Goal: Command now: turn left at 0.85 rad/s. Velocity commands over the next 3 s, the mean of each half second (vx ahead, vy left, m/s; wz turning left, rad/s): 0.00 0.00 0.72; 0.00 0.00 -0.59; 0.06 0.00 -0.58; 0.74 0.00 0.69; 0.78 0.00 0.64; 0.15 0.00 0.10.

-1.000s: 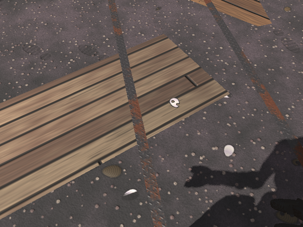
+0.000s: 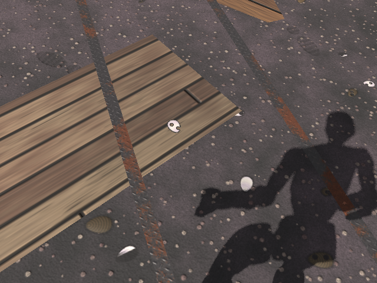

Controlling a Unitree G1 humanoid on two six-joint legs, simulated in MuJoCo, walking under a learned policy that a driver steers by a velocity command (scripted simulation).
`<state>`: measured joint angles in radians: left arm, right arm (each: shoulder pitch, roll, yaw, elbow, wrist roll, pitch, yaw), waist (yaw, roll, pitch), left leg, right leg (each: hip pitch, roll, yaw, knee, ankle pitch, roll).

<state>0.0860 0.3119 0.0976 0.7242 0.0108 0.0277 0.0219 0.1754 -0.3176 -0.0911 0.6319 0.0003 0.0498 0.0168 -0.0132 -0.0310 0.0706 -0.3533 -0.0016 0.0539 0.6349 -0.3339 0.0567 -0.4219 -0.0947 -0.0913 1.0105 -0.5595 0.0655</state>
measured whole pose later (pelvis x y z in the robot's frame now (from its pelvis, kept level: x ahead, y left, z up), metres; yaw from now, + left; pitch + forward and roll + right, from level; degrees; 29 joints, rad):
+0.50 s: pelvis +0.06 -0.02 +0.01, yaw +23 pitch +2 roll -1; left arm 0.15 0.27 0.07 0.74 0.02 -0.03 -0.01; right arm 0.10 -0.32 -0.06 0.59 -0.01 0.04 -0.03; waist 0.02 0.05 0.03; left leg -0.35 -0.11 -0.23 0.82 -0.54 -0.06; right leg -0.31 0.07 0.10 0.48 -0.20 -0.02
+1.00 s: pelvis +0.07 +0.00 +0.01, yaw -1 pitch +2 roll +0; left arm 0.16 0.33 0.09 0.62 -0.03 0.06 -0.02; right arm 0.16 -0.28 -0.07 0.68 -0.01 0.02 -0.04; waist -0.01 -0.02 0.08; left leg -0.13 0.02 0.12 0.41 -0.32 0.01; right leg -0.54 -0.06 0.00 0.92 -0.34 0.10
